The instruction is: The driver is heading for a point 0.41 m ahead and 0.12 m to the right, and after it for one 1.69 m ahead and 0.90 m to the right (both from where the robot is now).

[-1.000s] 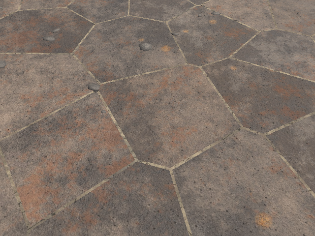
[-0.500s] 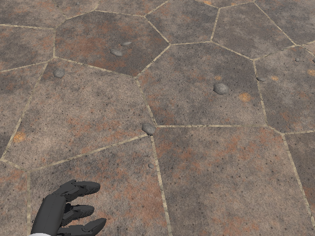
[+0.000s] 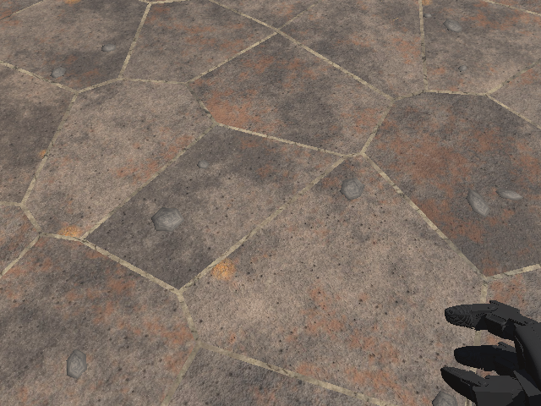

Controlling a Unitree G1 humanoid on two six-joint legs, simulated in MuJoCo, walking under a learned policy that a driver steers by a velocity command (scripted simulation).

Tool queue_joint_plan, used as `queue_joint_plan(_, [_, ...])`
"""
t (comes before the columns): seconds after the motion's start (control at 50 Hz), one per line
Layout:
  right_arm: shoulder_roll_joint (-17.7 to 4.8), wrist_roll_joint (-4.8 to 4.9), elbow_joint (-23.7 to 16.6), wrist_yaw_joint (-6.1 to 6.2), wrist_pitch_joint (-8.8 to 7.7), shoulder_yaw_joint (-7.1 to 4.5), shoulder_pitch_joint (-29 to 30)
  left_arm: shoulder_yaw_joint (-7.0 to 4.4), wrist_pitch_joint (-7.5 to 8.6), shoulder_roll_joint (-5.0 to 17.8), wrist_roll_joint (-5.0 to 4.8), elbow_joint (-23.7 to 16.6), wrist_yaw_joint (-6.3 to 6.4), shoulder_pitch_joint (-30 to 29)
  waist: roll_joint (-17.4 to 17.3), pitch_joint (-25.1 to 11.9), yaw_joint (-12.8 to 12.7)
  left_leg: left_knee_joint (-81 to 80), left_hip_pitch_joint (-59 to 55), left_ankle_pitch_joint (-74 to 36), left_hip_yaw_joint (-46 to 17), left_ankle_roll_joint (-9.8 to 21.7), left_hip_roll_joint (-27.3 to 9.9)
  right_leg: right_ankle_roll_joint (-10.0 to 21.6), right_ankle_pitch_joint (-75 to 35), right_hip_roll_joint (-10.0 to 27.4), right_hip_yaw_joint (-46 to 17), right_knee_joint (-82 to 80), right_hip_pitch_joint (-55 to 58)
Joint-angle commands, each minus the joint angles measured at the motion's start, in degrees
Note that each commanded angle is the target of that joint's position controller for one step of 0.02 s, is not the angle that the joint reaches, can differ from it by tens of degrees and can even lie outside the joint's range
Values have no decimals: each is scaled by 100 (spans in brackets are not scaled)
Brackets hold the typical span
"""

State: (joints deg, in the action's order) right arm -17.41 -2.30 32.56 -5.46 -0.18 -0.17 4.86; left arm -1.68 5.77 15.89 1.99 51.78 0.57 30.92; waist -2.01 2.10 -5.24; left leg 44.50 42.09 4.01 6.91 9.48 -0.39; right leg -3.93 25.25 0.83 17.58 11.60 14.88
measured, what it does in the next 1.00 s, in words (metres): walks ahead, turning right: left foot, then right foot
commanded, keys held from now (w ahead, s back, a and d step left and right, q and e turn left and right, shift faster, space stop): w+e+shift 0.22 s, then e+shift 0.78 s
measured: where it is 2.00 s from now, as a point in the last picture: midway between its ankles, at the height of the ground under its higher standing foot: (240, 382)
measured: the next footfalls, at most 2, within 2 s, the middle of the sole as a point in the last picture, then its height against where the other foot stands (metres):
left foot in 0.06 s outside the picture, level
right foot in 0.46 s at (350, 337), level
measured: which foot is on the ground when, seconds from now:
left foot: up 0.00-0.04, down 0.06-0.46, up 0.48-1.00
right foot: down 0.00-0.06, up 0.08-0.44, down 0.46-1.00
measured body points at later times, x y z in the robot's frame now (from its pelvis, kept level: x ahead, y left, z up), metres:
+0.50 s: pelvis +0.44 -0.04 -0.01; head +0.48 -0.04 +0.44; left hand +0.60 +0.20 -0.13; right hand +0.45 -0.32 -0.14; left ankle +0.24 +0.07 -0.62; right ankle +0.59 -0.09 -0.71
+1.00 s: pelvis +0.61 -0.02 +0.03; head +0.63 -0.05 +0.48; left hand +0.88 +0.17 -0.06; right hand +0.58 -0.35 -0.06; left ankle +0.75 +0.05 -0.68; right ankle +0.59 -0.09 -0.71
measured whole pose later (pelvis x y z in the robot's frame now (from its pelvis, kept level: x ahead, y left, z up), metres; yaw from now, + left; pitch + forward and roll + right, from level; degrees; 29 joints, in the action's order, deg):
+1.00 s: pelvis +0.61 -0.02 +0.03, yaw -42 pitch +2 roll +1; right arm -18.8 -0.5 38.8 2.2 0.8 -0.9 -5.3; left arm -6.5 -3.4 21.1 0.9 39.6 0.1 15.7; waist -0.2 2.8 -3.6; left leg 40.3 25.5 17.6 -10.0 -1.7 3.6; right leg 4.5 8.6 -15.3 -23.9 26.7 -15.2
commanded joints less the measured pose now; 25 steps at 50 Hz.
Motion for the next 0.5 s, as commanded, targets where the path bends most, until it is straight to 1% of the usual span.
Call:
queue_joint_plan(0.02, [-623, -55, 331, 165, -109, -236, -1706, -249, -80, 1513, -5, -384, 124, -441, 966, -447, 1508, -473, -3209, 796, -32, 353, 759, 769, -8833, 1550, -417, 2070, -1490])
queue_joint_plan(0.04, [-871, -75, 714, 287, -131, -386, -2855, -242, -141, 1548, -51, -462, 119, -730, 907, -875, 2110, -1215, -4655, 707, -398, 488, 631, 897, -8067, 1420, -384, 3745, -2189])
queue_joint_plan(0.06, [-1364, -126, 837, 423, -119, -541, -2985, -133, -152, 884, -5, -589, 31, -497, -90, -1390, 1654, -990, -6018, 1535, -1773, 501, -621, 878, -2226, 709, -575, 6150, -3635])
queue_joint_plan(0.08, [-1678, -160, 598, 470, -157, -594, -2866, -14, -122, 438, -344, -918, -28, 137, -992, -2731, 1162, -1713, -7441, 1903, -4921, 1164, -2480, 805, 553, -94, -1778, 8135, -5410])
queue_joint_plan(0.1, [-1378, -80, 650, 530, -152, -619, -2921, -121, -67, 952, -308, -1086, 6, -1034, 290, -2182, 1572, -2507, -6592, 2152, -4531, 814, -2065, 892, -412, 62, -2288, 8049, -5882])
queue_joint_plan(0.12, [-1172, -74, 875, 579, -239, -554, -2630, -84, -40, 733, -345, -1130, -28, -1162, 178, -933, 1177, -2772, -5433, 1771, -3700, 693, -1960, 864, -820, 273, -2153, 7578, -5995])
queue_joint_plan(0.14, [-817, -73, 970, 550, -344, -479, -2395, -52, -85, 598, -281, -972, -63, -1070, 568, -334, 848, -2998, -4452, 1384, -3068, 501, -1738, 847, -968, 548, -2152, 7032, -5696])
queue_joint_plan(0.16, [-641, -47, 984, 554, -445, -425, -2211, -38, -212, 473, -205, -830, -108, -869, 471, -122, 589, -3179, -3761, 1150, -2496, 348, -1554, 792, -1051, 679, -2212, 6747, -5266])
queue_joint_plan(0.18, [-386, 1, 1053, 549, -520, -353, -2185, -33, -353, 374, -137, -646, -170, -624, 368, 19, 411, -3384, -3253, 1000, -1996, 174, -1354, 740, -1112, 772, -2245, 6549, -4888])
queue_joint_plan(0.2, [-331, 60, 1111, 537, -596, -334, -2152, -43, -454, 288, -118, -614, -235, -566, 150, 35, 282, -3610, -3094, 1118, -1725, 116, -1305, 691, -1125, 808, -2242, 6376, -4875])
queue_joint_plan(0.22, [-295, 114, 1191, 510, -676, -333, -2160, -57, -518, 248, -109, -632, -280, -777, 120, 225, 262, -3788, -3021, 886, -1360, 10, -1220, 672, -1295, 891, -2222, 6175, -5084])
queue_joint_plan(0.24, [-218, 130, 1260, 493, -740, -308, -2217, -71, -538, 221, -114, -715, -298, -1133, 129, 483, 318, -3833, -2952, -250, -906, -87, -1129, 644, -1560, 882, -2122, 5930, -5254])
queue_joint_plan(0.26, [-192, 132, 1297, 486, -774, -293, -2180, -67, -523, 166, -113, -846, -303, -1433, 104, 642, 271, -3737, -2899, -1762, -346, -194, -950, 617, -1788, 783, -1909, 5579, -5318])
queue_joint_plan(0.28, [-182, 136, 1282, 492, -797, -286, -2025, -35, -485, 49, -114, -940, -314, -1585, -52, 648, 190, -3641, -2792, -2630, 149, -288, -752, 612, -2179, 676, -1667, 5075, -5181])
queue_joint_plan(0.3, [-131, 157, 1253, 505, -807, -263, -1869, -6, -437, -15, -120, -949, -337, -1673, -74, 592, 154, -3503, -2724, -3099, 571, -417, -522, 651, -2663, 528, -1406, 4479, -4872])
queue_joint_plan(0.32, [-159, 206, 1246, 529, -813, -256, -1855, 28, -387, -74, -132, -987, -381, -1850, -68, 532, 228, -3391, -2763, -3168, 797, -484, -430, 684, -3169, 360, -1153, 3673, -4581])
queue_joint_plan(0.34, [-233, 250, 1267, 575, -831, -265, -2015, 45, -350, -90, -122, -1007, -440, -2017, -30, 435, 352, -3248, -3000, -3298, 859, -515, -472, 729, -3664, 195, -907, 3044, -4357])
queue_joint_plan(0.36, [-383, 278, 1277, 629, -844, -293, -2106, 34, -337, -56, -91, -964, -482, -1923, -73, 241, 351, -2948, -3329, -3774, 892, -587, -538, 798, -3938, -25, -720, 2666, -4076])
queue_joint_plan(0.38, [-545, 310, 1262, 683, -826, -335, -2124, 4, -344, 21, -51, -877, -496, -1631, -186, -2, 258, -2487, -3602, -4363, 904, -683, -632, 881, -3962, -260, -584, 2521, -3725])
queue_joint_plan(0.4, [-691, 335, 1223, 737, -772, -382, -2093, -59, -362, 170, -12, -772, -477, -1195, -311, -278, 80, -1847, -3755, -4943, 870, -774, -758, 982, -3714, -492, -516, 2528, -3267])
queue_joint_plan(0.42, [-821, 336, 1161, 773, -684, -429, -1945, -163, -387, 395, 30, -623, -428, -483, -413, -646, -269, -872, -3672, -5263, 781, -837, -907, 1128, -3332, -659, -627, 2613, -2524])
queue_joint_plan(0.44, [-832, 334, 1076, 765, -585, -450, -1693, -315, -402, 682, 64, -409, -328, 436, -364, -1045, -746, 556, -3383, -4726, 619, -894, -979, 1333, -3189, -672, -948, 2520, -1642])
queue_joint_plan(0.46, [-634, 400, 1101, 686, -506, -437, -1450, -456, -385, 954, 11, -328, -186, 719, 212, -936, -1036, 2711, -2876, -1514, 699, -1029, -319, 1641, -3920, -362, -1426, 1738, -1225])
queue_joint_plan(0.48, [52, 226, 889, 639, -471, -286, -1990, -577, -429, 1560, -64, -390, -114, 222, 1541, -530, -193, 4887, -1001, 3359, 460, -1245, 612, 1975, -8834, 580, -2756, 2640, -565])
queue_joint_plan(0.5, [41, 194, 646, 696, -429, -199, -2971, -663, -424, 1925, -81, -736, -148, -111, 1243, -2228, 269, 5628, -338, 2997, -850, -1297, 602, 3060, -9343, 1648, -4771, 2024, 505])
